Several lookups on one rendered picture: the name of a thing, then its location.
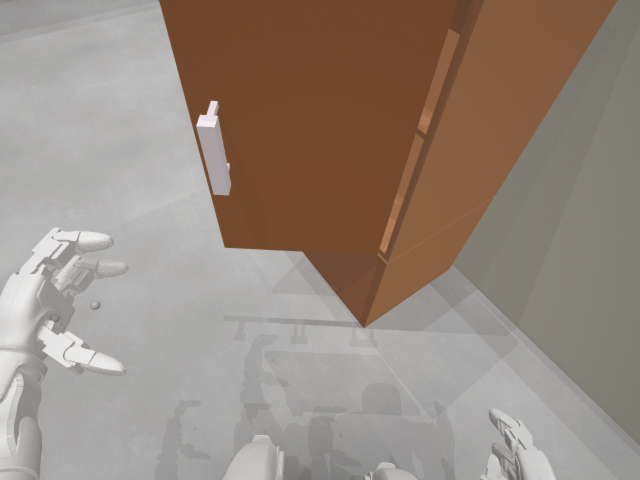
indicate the robot right hand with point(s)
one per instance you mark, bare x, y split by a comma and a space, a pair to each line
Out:
527, 464

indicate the left robot shin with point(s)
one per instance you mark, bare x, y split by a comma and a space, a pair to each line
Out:
261, 438

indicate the robot left hand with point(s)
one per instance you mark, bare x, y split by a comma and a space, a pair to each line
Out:
29, 299

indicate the cupboard door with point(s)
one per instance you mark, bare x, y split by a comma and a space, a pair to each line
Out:
319, 103

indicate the robot left forearm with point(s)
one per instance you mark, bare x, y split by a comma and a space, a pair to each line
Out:
21, 374

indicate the robot shin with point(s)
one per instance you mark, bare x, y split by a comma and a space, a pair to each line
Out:
261, 438
385, 465

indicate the handle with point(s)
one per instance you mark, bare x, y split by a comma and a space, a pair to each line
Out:
210, 136

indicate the right robot shin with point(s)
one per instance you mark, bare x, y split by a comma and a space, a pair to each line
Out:
385, 465

